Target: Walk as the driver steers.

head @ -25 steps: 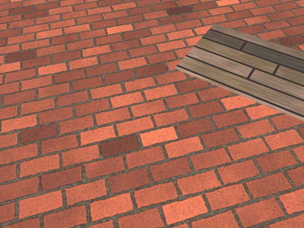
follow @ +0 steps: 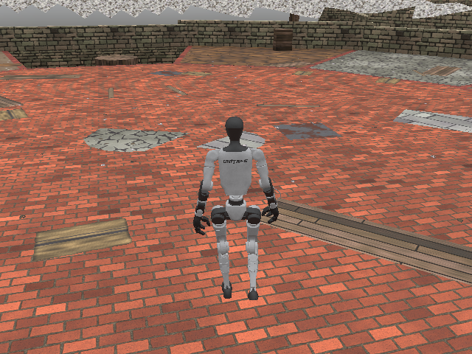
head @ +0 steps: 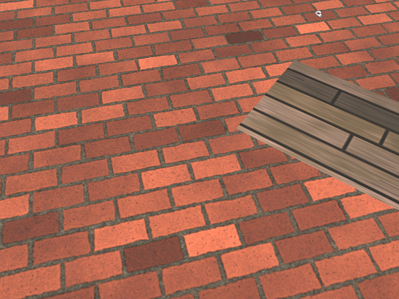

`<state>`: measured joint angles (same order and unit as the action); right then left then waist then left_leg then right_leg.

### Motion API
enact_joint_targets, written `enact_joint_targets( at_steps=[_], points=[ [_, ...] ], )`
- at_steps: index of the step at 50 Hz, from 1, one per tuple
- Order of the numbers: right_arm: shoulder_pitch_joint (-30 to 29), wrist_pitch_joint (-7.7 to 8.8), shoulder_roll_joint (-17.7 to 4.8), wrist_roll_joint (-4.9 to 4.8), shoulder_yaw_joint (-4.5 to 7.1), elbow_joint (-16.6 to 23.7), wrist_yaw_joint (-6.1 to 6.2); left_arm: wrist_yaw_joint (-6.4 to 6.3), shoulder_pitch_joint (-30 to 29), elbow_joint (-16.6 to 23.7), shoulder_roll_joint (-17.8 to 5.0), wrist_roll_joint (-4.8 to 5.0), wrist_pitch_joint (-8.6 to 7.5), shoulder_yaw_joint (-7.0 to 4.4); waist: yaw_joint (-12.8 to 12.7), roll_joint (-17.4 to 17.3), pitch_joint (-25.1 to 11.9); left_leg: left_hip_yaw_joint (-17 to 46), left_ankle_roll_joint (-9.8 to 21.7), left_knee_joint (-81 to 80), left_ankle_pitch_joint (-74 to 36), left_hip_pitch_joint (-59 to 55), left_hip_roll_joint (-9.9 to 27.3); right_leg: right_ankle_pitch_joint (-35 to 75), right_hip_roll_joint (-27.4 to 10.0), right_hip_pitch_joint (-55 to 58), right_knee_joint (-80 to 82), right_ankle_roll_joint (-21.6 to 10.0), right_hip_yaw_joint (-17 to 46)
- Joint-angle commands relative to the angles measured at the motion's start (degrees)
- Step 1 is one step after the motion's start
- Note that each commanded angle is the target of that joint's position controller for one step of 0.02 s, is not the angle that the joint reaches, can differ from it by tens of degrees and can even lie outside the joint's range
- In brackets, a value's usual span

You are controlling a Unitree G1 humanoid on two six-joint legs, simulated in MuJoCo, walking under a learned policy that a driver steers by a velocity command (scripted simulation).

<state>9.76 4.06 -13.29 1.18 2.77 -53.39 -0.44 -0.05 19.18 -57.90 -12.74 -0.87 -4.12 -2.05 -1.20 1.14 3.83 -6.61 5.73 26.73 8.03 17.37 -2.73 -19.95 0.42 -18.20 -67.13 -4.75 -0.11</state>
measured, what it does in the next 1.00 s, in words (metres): walks ahead: right foot, then left foot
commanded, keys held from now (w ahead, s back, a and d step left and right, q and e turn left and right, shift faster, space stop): no key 0.76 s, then w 0.20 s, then w+q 0.04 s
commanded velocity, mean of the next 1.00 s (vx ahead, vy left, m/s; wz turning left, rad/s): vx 0.15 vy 0.00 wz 0.00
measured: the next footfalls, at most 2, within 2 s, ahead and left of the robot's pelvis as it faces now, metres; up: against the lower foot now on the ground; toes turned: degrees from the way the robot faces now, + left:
right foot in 0.34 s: +0.26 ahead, -0.11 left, +0.00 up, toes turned -2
left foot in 0.60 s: +0.18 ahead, +0.10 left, +0.00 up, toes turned +1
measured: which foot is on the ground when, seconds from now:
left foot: down 0.00-0.34, up 0.36-0.58, down 0.60-1.00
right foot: up 0.00-0.32, down 0.34-1.00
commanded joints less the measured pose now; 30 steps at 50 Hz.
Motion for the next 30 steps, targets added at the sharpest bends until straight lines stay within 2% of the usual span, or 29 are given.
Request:
enact_joint_targets(
  at_steps=[1, 2, 3, 4, 6, 8, 12, 14, 15, 16, 17, 18, 19, 20, 22, 24, 25, 28, 30],
  points=[
    [5.5, 1.55, -2.9, -0.39, 0.19, -0.8, 0.29, 0.34, 4.7, 1.6, -2.2, -1.06, 1.0, -0.75, -1.0, -4.0, -2.6, 15.3, 7.6, -14.0, -28.1, -7.6, 16.9, 1.6, -3.7, -7.6, 0.3, 1.4, 2.2],
    [7.2, 2.14, -3.0, -0.45, 0.14, -1.8, 0.21, 0.31, 5.0, 1.5, -1.7, -1.23, 1.49, -0.71, -1.5, -3.3, -2.7, 13.0, 7.8, -13.3, -36.8, -7.3, 16.5, 1.5, -3.3, -7.0, 1.5, 2.1, 1.8],
    [7.9, 2.5, -3.8, -0.58, 0.19, -2.5, 0.17, 0.3, 4.5, 1.5, -1.4, -1.28, 1.89, -0.75, -1.9, -3.8, -2.7, 10.7, 7.8, -13.1, -40.8, -6.9, 15.7, 2.5, -2.9, -7.4, 3.4, 2.7, 1.2],
    [7.9, 2.54, -4.6, -0.4, 0.25, -2.7, 0.2, 0.26, 3.4, 1.8, -1.5, -1.12, 2.15, -0.77, -2.2, -4.1, -3.0, 8.9, 7.2, -13.1, -42.1, -7.1, 14.6, 4.2, -2.8, -7.9, 5.9, 3.2, 0.4],
    [8.0, 2.06, -4.6, -0.34, -0.16, -3.2, 0.4, 0.28, -0.7, 2.9, -1.5, -0.87, 2.33, -0.48, -1.8, -5.4, -2.8, 5.7, 5.8, -12.7, -44.3, -7.3, 12.4, 8.4, -2.9, -8.2, 13.9, 3.7, -1.3],
    [8.7, 1.5, -4.4, -0.36, -0.54, -3.7, 0.55, 0.17, -4.8, 3.8, -0.7, -0.39, 2.28, 0.14, -0.4, -6.6, -3.2, 3.9, 4.7, -12.2, -43.9, -7.5, 11.1, 12.5, -2.4, -5.7, 21.7, 3.8, -2.9],
    [11.8, 0.57, -4.3, -0.25, -0.83, -5.6, 1.1, -0.91, -7.6, 3.6, -1.6, -0.17, 2.22, 0.43, 1.6, -7.1, -4.2, 5.3, 4.5, -9.3, -41.6, -12.0, 12.8, 14.5, -1.5, -3.1, 29.0, 3.0, -3.2],
    [11.5, -0.01, -3.9, -0.17, -0.93, -6.2, 1.53, -1.38, -7.1, 3.0, -2.1, -0.32, 1.89, 0.27, 1.4, -7.0, -3.3, 7.1, 4.3, -6.5, -38.8, -13.1, 14.0, 12.1, -1.3, -1.5, 32.9, 1.9, -2.7],
    [10.8, -0.28, -3.7, -0.36, -0.98, -6.4, 1.77, -1.59, -5.4, 2.1, -2.0, -0.44, 1.56, 0.21, 0.5, -6.2, -2.9, 7.6, 3.6, -4.1, -36.3, -13.2, 13.9, 13.1, -1.1, 1.0, 37.2, 1.3, -2.6],
    [10.6, -0.43, -3.6, -0.58, -1.02, -6.7, 1.94, -1.8, -2.7, 0.9, -2.2, -0.69, 0.9, 0.15, -0.9, -4.0, -3.2, 7.5, 1.8, -0.6, -31.4, -12.2, 12.6, 20.3, -1.7, 6.1, 44.3, 0.8, -1.6],
    [12.8, -0.27, -3.0, -0.43, -1.18, -6.6, 2.03, -2.09, 0.8, -0.1, -5.6, -1.01, 0.04, -0.58, -0.7, 0.4, -6.3, 6.7, -0.4, 4.4, -20.9, -9.1, 10.0, 40.9, -7.6, 14.1, 44.1, 0.1, 3.7],
    [20.7, -0.73, 0.9, -1.25, -1.98, -7.9, 2.12, -2.06, 1.9, -0.3, -7.5, -0.7, 0.07, -0.73, 2.6, 7.8, -11.4, 4.4, -2.0, 10.2, 6.0, -5.2, 5.2, 61.5, -17.5, 20.8, 40.8, -6.4, 12.1],
    [21.6, -2.23, 0.5, -1.66, -1.74, -9.8, 2.55, -1.86, 1.8, -0.3, -5.0, 0.28, 0.85, -0.15, 0.5, 9.5, -13.4, 4.3, -2.5, 14.6, 23.8, -4.2, 1.7, 58.8, -21.3, 19.2, 42.7, -12.4, 17.2],
    [17.0, -3.12, -1.6, -1.18, -1.07, -8.9, 2.74, -1.79, 0.4, -0.1, -3.5, 0.07, 1.21, 0.4, 0.0, 7.7, -9.8, 6.2, -2.7, 17.8, 29.3, -1.2, 1.4, 48.9, -20.6, 16.0, 46.0, -13.1, 18.5],
    [11.4, -4.32, -0.7, -0.32, -0.93, -8.1, 2.36, -2.46, -3.6, 0.2, -3.1, -0.52, 1.87, 0.92, 1.2, 5.0, -6.0, 8.0, -3.6, 19.0, 26.4, -1.0, 2.4, 33.4, -17.5, 9.5, 50.7, -10.4, 15.7],
    [12.6, -5.05, 1.5, -0.18, -1.5, -9.1, 2.25, -2.94, -7.1, 0.4, -2.8, -0.25, 2.35, 1.16, 3.5, 5.0, -4.9, 7.8, -4.8, 13.8, 20.9, -5.2, 3.3, 24.5, -13.7, 4.6, 53.1, -6.5, 11.4],
    [13.2, -5.22, 1.8, -0.27, -1.63, -10.0, 2.4, -2.85, -7.5, 0.2, -2.7, -0.24, 2.45, 1.17, 3.7, 4.6, -5.3, 7.1, -5.1, 11.2, 18.3, -6.7, 2.9, 22.2, -12.5, 4.4, 53.2, -5.4, 10.1],
    [14.3, -5.57, 2.2, -0.29, -2.01, -11.7, 2.82, -2.56, -8.1, -0.6, -3.4, 0.66, 3.06, 0.88, 4.3, 3.3, -4.8, 5.6, -5.3, -0.1, 7.4, -11.8, 2.8, 7.3, -10.0, 1.7, 53.2, -2.5, 8.1],
    [12.1, -5.23, 0.4, 0.55, -2.13, -10.8, 2.86, -2.18, -6.6, -1.3, -3.5, 0.96, 3.65, 0.44, 2.6, 2.2, -1.4, 9.6, -4.7, -5.9, 4.8, -12.0, 6.3, -5.3, -8.2, -1.8, 54.7, 1.1, 8.6]
  ],
)
Velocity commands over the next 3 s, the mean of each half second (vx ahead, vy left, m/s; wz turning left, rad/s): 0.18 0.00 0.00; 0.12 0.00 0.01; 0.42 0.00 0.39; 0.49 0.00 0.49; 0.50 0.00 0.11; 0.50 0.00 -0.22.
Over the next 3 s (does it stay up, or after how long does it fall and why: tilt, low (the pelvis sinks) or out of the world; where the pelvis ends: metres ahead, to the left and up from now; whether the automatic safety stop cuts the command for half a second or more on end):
stays up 1.14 0.36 0.01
